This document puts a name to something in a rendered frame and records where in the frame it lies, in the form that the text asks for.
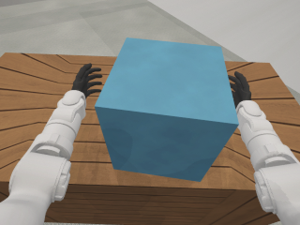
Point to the robot left forearm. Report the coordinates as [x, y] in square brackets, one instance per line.
[61, 130]

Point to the right robot hand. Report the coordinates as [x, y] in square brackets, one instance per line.
[241, 88]

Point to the robot right forearm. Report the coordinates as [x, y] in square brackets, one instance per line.
[262, 142]

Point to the carton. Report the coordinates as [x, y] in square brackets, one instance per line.
[166, 108]

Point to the left robot hand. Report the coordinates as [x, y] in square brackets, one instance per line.
[82, 79]

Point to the robot right upper arm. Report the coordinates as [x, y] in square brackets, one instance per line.
[278, 191]

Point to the robot left upper arm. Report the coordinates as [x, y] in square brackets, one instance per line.
[40, 180]

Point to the pedestal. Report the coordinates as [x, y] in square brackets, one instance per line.
[31, 84]

